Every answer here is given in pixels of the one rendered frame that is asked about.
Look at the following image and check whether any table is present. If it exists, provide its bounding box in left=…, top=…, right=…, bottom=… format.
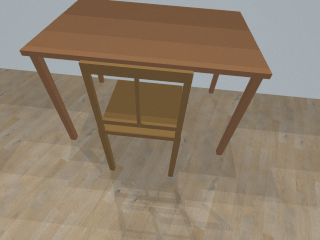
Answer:
left=19, top=0, right=273, bottom=155

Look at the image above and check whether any chair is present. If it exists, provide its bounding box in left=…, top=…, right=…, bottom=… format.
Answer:
left=78, top=60, right=194, bottom=177

